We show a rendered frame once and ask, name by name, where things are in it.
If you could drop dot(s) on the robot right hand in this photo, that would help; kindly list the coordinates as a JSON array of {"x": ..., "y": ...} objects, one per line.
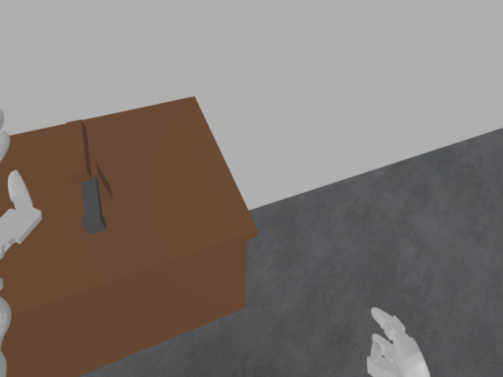
[{"x": 403, "y": 358}]

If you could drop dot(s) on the robot left hand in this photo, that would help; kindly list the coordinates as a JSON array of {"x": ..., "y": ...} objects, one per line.
[{"x": 15, "y": 225}]

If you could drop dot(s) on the counter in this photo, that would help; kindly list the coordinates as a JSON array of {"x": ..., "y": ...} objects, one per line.
[{"x": 173, "y": 257}]

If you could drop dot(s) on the tap lever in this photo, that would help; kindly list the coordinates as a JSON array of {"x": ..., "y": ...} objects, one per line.
[{"x": 93, "y": 221}]

